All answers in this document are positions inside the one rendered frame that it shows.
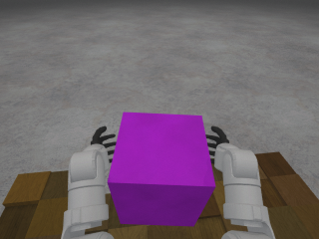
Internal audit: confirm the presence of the carton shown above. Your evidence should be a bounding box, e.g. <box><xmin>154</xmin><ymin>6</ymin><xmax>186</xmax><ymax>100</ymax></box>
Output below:
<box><xmin>107</xmin><ymin>112</ymin><xmax>216</xmax><ymax>227</ymax></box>

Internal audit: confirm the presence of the left robot hand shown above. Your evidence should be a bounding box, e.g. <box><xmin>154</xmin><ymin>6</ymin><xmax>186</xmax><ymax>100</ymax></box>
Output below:
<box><xmin>91</xmin><ymin>126</ymin><xmax>117</xmax><ymax>163</ymax></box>

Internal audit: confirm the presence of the right robot hand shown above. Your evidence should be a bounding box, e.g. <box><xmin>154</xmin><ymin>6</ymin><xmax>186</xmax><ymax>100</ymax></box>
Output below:
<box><xmin>205</xmin><ymin>126</ymin><xmax>229</xmax><ymax>164</ymax></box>

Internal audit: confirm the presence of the robot right forearm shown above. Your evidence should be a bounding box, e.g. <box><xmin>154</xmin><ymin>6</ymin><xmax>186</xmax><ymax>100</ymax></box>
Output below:
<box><xmin>214</xmin><ymin>142</ymin><xmax>276</xmax><ymax>239</ymax></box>

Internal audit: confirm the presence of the robot left forearm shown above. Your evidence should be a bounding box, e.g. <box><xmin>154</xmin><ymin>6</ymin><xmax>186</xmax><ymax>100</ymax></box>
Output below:
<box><xmin>61</xmin><ymin>143</ymin><xmax>111</xmax><ymax>239</ymax></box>

